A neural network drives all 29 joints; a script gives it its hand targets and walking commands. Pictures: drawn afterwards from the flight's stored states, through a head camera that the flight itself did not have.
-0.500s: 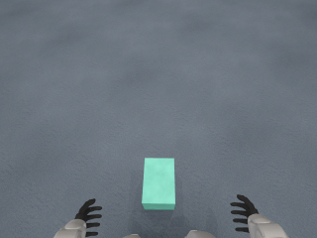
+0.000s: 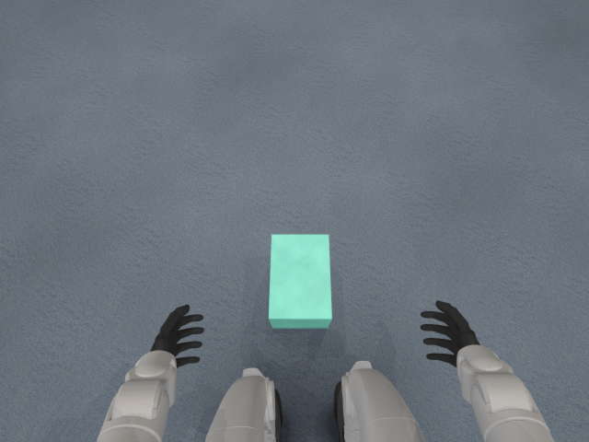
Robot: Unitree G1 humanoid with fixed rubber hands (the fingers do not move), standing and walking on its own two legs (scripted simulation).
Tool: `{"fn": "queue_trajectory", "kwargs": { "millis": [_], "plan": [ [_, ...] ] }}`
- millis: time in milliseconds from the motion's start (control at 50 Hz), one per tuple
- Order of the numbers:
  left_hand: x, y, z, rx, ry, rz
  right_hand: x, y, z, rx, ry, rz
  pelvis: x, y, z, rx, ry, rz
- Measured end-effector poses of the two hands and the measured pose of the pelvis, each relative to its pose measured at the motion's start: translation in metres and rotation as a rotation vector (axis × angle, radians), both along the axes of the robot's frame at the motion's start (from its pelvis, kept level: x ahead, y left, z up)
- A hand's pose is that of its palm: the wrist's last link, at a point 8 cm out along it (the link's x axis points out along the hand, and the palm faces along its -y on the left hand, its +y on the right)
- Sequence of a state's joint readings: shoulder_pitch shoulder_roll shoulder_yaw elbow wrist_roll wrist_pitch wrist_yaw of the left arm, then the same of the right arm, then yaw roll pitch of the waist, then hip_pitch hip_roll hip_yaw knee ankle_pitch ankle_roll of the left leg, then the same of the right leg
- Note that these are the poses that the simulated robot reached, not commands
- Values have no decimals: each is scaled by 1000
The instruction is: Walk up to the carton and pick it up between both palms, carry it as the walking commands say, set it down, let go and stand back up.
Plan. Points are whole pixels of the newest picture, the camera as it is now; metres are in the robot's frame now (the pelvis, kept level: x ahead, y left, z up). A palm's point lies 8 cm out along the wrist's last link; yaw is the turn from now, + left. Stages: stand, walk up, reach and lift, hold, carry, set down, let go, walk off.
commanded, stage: reach and lift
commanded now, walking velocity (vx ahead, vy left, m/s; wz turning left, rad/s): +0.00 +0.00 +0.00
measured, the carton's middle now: (300, 282) +0.47 +0.00 -0.62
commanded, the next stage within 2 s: none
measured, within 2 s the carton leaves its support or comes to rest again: neither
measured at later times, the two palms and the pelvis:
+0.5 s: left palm (192, 268) +0.37 +0.19 -0.13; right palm (412, 267) +0.35 -0.18 -0.13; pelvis -0.05 +0.00 -0.04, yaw +0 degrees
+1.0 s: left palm (203, 217) +0.48 +0.18 -0.17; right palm (393, 220) +0.45 -0.18 -0.17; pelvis -0.02 +0.00 -0.06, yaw +0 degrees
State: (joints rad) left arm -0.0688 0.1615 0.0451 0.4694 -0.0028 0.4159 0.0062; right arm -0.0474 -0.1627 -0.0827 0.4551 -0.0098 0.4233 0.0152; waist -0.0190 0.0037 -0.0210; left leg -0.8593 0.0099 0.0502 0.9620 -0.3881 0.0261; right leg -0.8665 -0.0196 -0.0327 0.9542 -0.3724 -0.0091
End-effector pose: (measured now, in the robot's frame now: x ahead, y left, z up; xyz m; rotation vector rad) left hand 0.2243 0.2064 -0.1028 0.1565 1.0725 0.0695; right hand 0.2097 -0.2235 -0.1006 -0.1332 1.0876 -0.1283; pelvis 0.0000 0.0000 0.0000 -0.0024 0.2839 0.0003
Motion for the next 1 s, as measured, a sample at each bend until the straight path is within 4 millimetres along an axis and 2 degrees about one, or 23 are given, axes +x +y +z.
{"fn": "queue_trajectory", "kwargs": {
  "millis": [60, 140, 260, 380, 580, 840, 920, 1000],
  "plan": [
    [7, -1, -5, -10, -12, 3, 8, 3, -4, 15, -23, -2, -13, 2, -7, 0, -14, -1],
    [25, -5, -8, -12, -30, 2, 29, 7, -7, 25, -52, -10, -28, 2, -15, 1, -35, -5],
    [62, -13, -11, -13, -77, -3, 69, 17, -10, 27, -102, -26, -45, 0, -24, 3, -23, -5],
    [102, -19, -19, -22, -139, -6, 106, 30, -18, 33, -167, -51, -52, -2, -34, -2, 47, -2],
    [165, -17, -38, -52, -270, 27, 160, 44, -40, 30, -287, -87, -45, -5, -49, -12, 226, 4],
    [240, -15, -51, -69, -422, 23, 231, 47, -58, 42, -433, -98, -32, -1, -58, -18, 431, 10],
    [253, -20, -56, -72, -449, 12, 242, 48, -61, 40, -460, -91, -27, 0, -58, -20, 479, 9],
    [253, -22, -65, -75, -448, 9, 243, 47, -67, 38, -470, -86, -22, 0, -58, -22, 514, 7]
  ]
}}
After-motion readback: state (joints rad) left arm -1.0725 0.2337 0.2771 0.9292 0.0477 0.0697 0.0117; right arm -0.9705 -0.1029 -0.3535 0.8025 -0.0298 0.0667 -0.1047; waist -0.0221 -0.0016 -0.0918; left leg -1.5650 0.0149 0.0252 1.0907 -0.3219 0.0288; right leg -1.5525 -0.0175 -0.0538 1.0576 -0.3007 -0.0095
